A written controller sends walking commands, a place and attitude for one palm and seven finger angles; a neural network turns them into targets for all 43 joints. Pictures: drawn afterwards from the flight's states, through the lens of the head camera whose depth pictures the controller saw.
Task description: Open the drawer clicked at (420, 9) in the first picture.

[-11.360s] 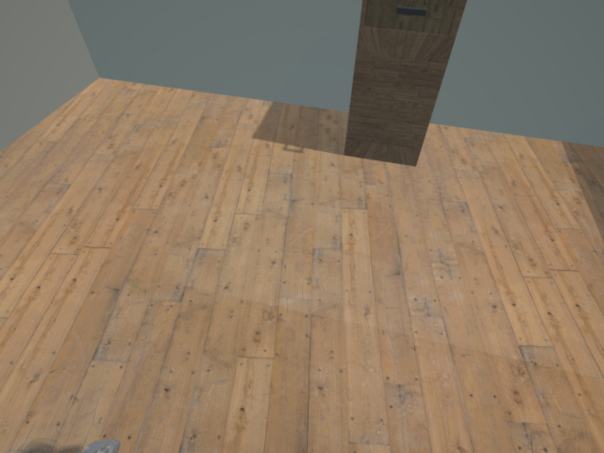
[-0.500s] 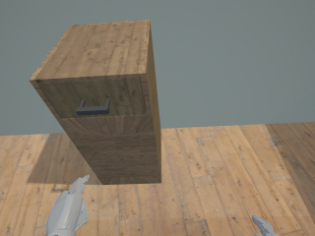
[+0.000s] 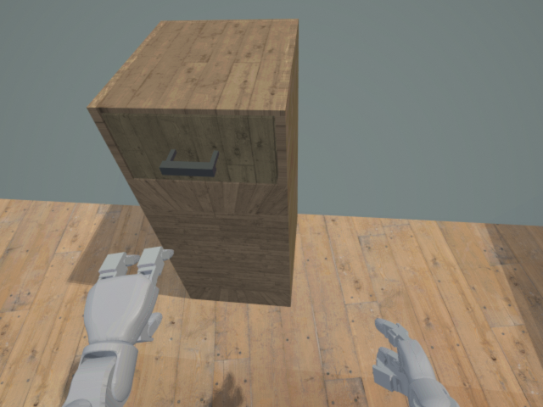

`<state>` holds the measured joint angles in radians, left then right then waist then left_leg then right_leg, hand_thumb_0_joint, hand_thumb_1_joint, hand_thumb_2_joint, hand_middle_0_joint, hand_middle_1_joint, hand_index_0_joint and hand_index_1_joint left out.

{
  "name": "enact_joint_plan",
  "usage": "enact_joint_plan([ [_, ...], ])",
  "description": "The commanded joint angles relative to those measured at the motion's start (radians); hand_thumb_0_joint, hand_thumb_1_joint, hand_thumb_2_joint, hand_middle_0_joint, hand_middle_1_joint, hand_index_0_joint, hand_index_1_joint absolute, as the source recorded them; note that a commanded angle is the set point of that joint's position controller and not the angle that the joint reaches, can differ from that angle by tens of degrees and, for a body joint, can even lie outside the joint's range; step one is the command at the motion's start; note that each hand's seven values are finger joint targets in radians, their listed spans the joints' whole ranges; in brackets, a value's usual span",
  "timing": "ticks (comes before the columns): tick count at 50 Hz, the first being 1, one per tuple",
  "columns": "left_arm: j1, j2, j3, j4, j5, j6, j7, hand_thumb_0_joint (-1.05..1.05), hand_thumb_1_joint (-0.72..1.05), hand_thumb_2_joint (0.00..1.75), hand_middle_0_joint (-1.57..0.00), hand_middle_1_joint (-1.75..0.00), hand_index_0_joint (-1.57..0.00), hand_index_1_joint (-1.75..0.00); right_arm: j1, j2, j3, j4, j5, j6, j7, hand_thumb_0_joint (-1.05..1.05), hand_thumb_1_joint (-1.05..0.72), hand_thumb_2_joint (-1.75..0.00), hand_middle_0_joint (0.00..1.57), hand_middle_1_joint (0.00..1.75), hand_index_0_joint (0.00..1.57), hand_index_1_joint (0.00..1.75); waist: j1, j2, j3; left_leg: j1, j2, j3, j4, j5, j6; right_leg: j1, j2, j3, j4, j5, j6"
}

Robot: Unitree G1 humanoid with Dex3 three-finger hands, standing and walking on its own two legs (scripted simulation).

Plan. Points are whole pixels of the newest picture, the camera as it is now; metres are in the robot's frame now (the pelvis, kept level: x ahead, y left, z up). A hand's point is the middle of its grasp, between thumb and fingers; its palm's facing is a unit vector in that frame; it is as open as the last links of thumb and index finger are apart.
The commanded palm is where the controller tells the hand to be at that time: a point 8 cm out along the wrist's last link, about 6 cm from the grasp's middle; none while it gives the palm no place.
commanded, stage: raise the hand with hooked fingers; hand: left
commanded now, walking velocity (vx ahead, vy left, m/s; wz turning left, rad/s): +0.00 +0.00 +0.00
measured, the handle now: (190, 161) +0.56 +0.26 +0.02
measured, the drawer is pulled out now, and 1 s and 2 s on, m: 0.00 0.00 0.00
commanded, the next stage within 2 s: move the hooked fingers above the handle in 1.18 s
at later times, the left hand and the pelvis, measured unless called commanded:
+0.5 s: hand (129, 253) +0.28 +0.24 +0.09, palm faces +0.10 -0.08 -0.99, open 13.2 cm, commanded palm +0.26 +0.25 +0.15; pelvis +0.01 +0.02 +0.02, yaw -1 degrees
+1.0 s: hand (121, 216) +0.32 +0.26 +0.13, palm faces +0.02 -0.07 -1.00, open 13.9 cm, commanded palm +0.29 +0.26 +0.19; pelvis +0.01 +0.02 +0.03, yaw +0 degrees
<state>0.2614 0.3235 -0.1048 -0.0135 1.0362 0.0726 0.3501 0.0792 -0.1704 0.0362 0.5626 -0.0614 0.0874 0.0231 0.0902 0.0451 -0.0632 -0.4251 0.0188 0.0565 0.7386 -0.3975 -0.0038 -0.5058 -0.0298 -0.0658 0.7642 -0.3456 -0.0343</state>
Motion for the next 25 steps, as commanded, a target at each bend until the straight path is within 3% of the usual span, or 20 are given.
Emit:
enact_joint_plan([
  [1,-0.02,0.142,0.095,-0.185,0.002,-0.011,-0.024,0.0,0.04,0.53,-0.26,-0.86,-0.26,-0.86,-0.114,-0.134,-0.054,-0.155,0.015,-0.048,-0.018,0.0,-0.9,-0.9,0.2,0.3,0.2,0.3,0.011,-0.098,-0.123,0.019,-0.045,-0.034,-0.173,0.228,0.028,0.228,0.031,0.091,-0.181,0.189,-0.012],
  [7,-0.166,0.204,0.161,-0.262,0.002,-0.028,-0.005,0.0,-0.1,0.47,-0.27,-0.94,-0.27,-0.94,-0.102,-0.146,-0.074,-0.143,0.02,-0.057,-0.027,0.0,-0.9,-0.9,0.2,0.3,0.2,0.3,0.01,-0.049,-0.181,0.079,-0.044,-0.038,-0.209,0.268,0.029,0.285,0.028,0.093,-0.202,0.207,-0.016],
  [11,-0.223,0.198,0.144,-0.267,-0.022,-0.036,-0.007,0.0,-0.2,0.43,-0.28,-1.0,-0.28,-1.0,-0.091,-0.157,-0.086,-0.121,0.03,-0.068,-0.032,0.0,-0.9,-0.9,0.2,0.3,0.2,0.3,0.001,-0.022,-0.196,0.128,-0.044,-0.039,-0.226,0.306,0.029,0.288,0.027,0.078,-0.213,0.243,-0.015],
  [12,-0.243,0.197,0.141,-0.265,-0.028,-0.031,-0.012,0.0,-0.22,0.42,-0.28,-1.02,-0.28,-1.02,-0.101,-0.158,-0.086,-0.123,0.032,-0.069,-0.034,0.0,-0.9,-0.9,0.2,0.3,0.2,0.3,-0.005,-0.041,-0.181,0.126,-0.043,-0.045,-0.232,0.304,0.03,0.283,0.028,0.073,-0.219,0.231,-0.015],
  [15,-0.276,0.193,0.115,-0.238,-0.037,-0.016,-0.04,0.0,-0.29,0.39,-0.29,-1.07,-0.29,-1.07,-0.094,-0.164,-0.089,-0.109,0.041,-0.072,-0.037,0.0,-0.9,-0.9,0.2,0.3,0.2,0.3,0.0,-0.018,-0.163,0.154,-0.04,-0.041,-0.26,0.314,0.028,0.288,0.027,0.057,-0.237,0.233,-0.015],
  [22,-0.419,0.267,0.144,-0.234,-0.039,0.018,-0.123,0.0,-0.45,0.32,-0.3,-1.17,-0.3,-1.17,-0.116,-0.17,-0.077,-0.103,0.054,-0.053,-0.043,0.0,-0.9,-0.9,0.2,0.3,0.2,0.3,0.01,-0.01,-0.167,0.198,-0.041,-0.034,-0.316,0.366,0.024,0.372,0.031,0.055,-0.279,0.278,-0.015],
  [25,-0.472,0.265,0.129,-0.189,-0.05,0.032,-0.161,0.0,-0.5,0.3,-0.3,-1.2,-0.3,-1.2,-0.12,-0.167,-0.066,-0.098,0.061,-0.042,-0.046,0.0,-0.9,-0.9,0.2,0.3,0.2,0.3,0.006,-0.025,-0.128,0.203,-0.042,-0.03,-0.34,0.358,0.025,0.382,0.032,0.05,-0.304,0.281,-0.012],
])
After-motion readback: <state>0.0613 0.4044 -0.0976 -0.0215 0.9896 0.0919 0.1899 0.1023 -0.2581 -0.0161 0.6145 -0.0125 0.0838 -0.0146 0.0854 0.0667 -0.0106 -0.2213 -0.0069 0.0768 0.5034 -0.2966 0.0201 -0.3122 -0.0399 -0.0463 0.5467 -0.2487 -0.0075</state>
